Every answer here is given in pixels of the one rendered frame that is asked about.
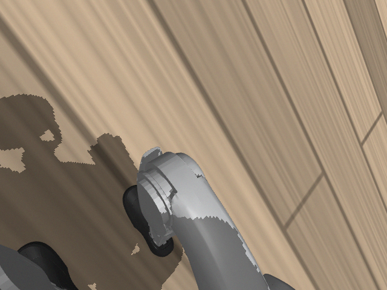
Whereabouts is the right robot foot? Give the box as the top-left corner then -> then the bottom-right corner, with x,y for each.
123,185 -> 174,257

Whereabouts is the left robot foot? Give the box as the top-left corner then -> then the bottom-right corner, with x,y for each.
17,242 -> 78,290

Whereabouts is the right robot hand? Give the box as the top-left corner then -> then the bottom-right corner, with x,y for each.
263,274 -> 295,290

